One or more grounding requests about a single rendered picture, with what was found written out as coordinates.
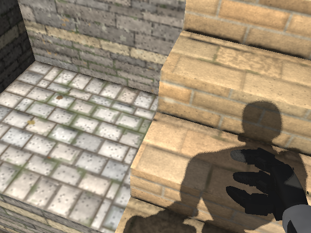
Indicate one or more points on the stairs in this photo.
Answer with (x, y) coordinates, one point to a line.
(237, 78)

